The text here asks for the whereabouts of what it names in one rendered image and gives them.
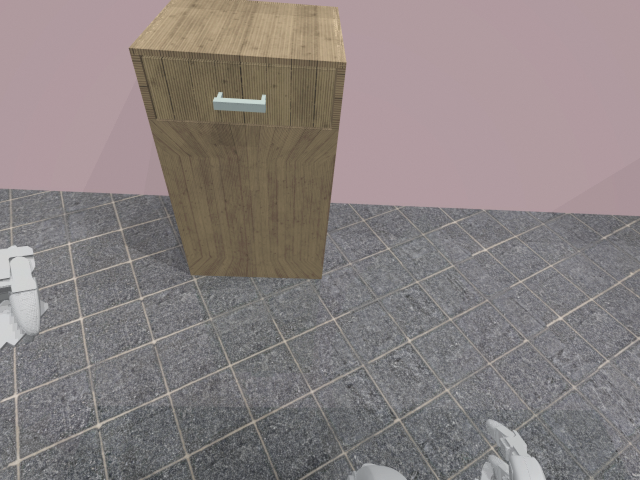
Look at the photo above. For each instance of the left robot hand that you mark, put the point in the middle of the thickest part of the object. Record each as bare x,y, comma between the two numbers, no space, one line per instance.
21,309

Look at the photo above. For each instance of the handle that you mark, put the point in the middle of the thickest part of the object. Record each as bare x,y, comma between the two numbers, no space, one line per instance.
245,105

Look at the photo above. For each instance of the drawer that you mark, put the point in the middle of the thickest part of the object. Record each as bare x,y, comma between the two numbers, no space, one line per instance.
184,89

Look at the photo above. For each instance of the right robot hand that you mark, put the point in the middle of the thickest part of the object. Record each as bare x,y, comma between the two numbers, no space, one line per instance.
521,465

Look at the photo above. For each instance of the cabinet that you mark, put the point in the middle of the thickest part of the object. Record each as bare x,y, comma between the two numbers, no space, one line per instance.
250,200

